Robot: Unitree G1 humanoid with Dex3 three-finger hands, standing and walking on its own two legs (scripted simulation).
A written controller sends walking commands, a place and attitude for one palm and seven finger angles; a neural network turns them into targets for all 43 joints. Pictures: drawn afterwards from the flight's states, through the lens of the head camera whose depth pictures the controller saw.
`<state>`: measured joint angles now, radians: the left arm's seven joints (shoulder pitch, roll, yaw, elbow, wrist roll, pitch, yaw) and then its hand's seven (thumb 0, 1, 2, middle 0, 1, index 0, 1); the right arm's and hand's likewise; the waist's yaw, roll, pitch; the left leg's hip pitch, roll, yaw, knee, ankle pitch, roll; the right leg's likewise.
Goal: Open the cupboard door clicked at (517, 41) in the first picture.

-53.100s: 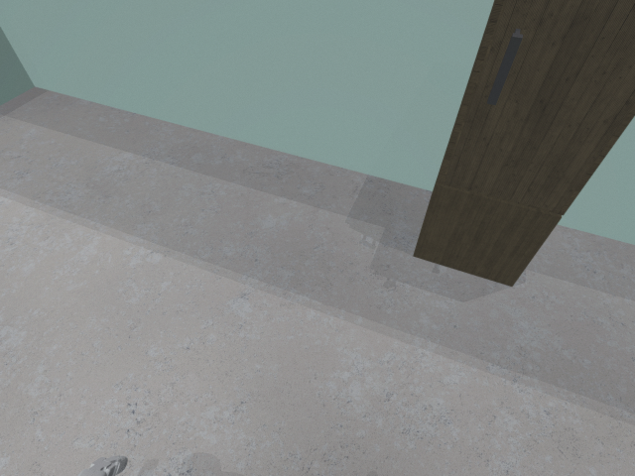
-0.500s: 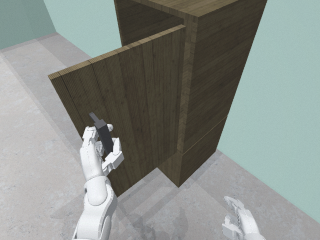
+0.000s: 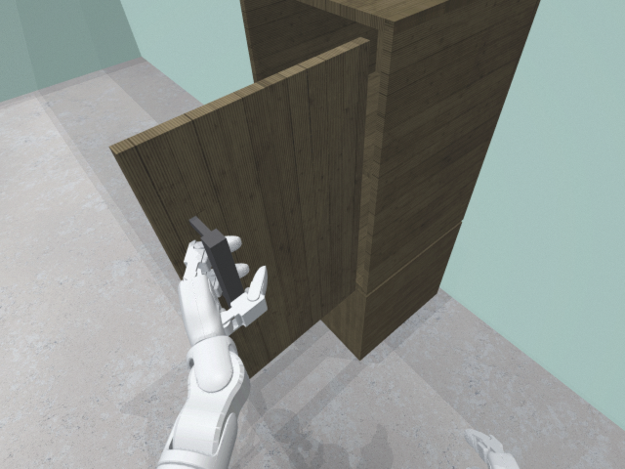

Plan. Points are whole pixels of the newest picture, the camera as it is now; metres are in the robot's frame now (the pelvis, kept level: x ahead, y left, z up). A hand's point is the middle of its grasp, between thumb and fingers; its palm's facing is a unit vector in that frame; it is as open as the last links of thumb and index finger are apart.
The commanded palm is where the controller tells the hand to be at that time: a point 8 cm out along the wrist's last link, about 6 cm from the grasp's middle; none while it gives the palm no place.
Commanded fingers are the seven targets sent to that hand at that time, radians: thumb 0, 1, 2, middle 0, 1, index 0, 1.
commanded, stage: open thumb and fingers to let go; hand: left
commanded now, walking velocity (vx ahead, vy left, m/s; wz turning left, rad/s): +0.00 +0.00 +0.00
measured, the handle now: (220, 270) +0.35 +0.14 +0.08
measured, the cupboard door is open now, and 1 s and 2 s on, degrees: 93 92 93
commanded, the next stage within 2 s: slide the hand sideways off the handle in 0.54 s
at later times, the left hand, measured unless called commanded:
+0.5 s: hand (250, 292) +0.31 +0.10 +0.08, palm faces +0.37 -0.93 +0.00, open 14.8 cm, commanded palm +0.28 +0.14 +0.08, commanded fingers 0.00 -0.50 0.30 -0.15 -0.30 -0.15 -0.30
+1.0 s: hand (237, 310) +0.29 +0.11 +0.08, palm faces -0.08 -1.00 +0.00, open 16.0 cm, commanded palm +0.26 +0.16 +0.08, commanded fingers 0.00 -0.50 0.30 -0.15 -0.30 -0.15 -0.30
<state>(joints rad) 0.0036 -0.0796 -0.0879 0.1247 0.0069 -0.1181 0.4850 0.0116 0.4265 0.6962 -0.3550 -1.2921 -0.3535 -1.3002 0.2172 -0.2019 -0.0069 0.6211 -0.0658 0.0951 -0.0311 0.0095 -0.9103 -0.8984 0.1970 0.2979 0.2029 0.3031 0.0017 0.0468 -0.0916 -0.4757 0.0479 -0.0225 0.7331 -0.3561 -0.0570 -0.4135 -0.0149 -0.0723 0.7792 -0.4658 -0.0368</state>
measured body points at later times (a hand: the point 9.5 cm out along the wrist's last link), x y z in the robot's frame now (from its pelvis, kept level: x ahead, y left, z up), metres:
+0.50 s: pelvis -0.03 +0.03 -0.01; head -0.02 +0.01 +0.44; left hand +0.29 +0.14 +0.09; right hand +0.14 -0.19 -0.11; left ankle +0.01 +0.17 -0.71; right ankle -0.04 -0.09 -0.71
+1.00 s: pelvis -0.05 +0.04 -0.01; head -0.03 +0.03 +0.44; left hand +0.29 +0.16 +0.08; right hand +0.09 -0.19 -0.11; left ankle +0.01 +0.17 -0.71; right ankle -0.04 -0.09 -0.71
